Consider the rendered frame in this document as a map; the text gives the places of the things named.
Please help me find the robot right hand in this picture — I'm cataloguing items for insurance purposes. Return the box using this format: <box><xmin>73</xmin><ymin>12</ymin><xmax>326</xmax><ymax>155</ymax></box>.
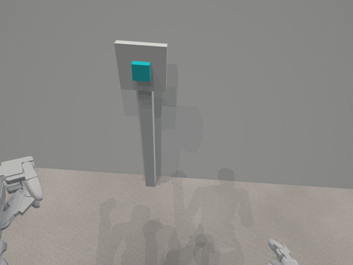
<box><xmin>268</xmin><ymin>239</ymin><xmax>299</xmax><ymax>265</ymax></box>

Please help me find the robot left hand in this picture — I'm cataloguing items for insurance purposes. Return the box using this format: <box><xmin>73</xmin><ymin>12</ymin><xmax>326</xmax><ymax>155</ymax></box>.
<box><xmin>0</xmin><ymin>156</ymin><xmax>43</xmax><ymax>239</ymax></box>

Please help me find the panel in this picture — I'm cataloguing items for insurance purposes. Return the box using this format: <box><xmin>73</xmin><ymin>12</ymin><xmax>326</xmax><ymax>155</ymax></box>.
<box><xmin>114</xmin><ymin>40</ymin><xmax>168</xmax><ymax>187</ymax></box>

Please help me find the button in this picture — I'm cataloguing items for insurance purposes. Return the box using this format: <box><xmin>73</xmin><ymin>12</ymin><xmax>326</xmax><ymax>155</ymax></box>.
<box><xmin>131</xmin><ymin>61</ymin><xmax>151</xmax><ymax>82</ymax></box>

